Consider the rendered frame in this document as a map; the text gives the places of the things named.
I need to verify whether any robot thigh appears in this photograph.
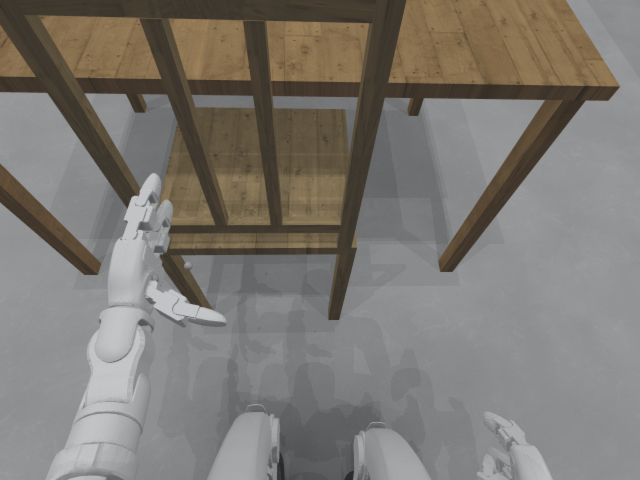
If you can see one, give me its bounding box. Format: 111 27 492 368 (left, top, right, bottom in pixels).
207 412 280 480
353 428 431 480

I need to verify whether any left robot thigh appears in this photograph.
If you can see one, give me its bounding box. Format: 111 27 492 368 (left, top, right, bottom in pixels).
207 412 280 480

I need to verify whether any table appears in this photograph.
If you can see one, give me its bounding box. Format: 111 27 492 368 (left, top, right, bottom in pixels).
0 0 620 275

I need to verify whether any robot left hand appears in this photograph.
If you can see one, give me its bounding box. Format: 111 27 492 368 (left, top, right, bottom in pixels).
108 173 227 328

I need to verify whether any robot left forearm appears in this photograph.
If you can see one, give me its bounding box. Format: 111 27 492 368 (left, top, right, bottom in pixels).
45 306 156 480

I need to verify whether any chair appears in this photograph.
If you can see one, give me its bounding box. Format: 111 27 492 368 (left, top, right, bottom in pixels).
0 0 406 320

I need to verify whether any robot right hand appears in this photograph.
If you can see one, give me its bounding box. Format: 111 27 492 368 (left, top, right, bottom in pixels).
477 411 553 480

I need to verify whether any right robot thigh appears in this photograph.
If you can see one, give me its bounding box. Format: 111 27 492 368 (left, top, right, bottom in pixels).
353 428 431 480

